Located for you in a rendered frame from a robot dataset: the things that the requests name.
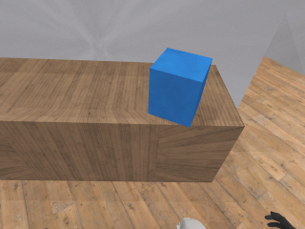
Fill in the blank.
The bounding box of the pedestal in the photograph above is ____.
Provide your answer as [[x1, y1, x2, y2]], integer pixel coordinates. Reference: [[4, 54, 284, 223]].
[[0, 57, 245, 183]]

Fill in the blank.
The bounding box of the carton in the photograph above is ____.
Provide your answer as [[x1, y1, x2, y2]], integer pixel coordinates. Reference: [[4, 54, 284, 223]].
[[148, 48, 213, 128]]

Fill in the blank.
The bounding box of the robot right thigh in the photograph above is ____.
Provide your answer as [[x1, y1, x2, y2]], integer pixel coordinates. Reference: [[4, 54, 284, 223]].
[[176, 219, 206, 229]]

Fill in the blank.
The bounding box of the robot right hand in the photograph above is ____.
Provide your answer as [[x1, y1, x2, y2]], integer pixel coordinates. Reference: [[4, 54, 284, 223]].
[[264, 211, 295, 229]]

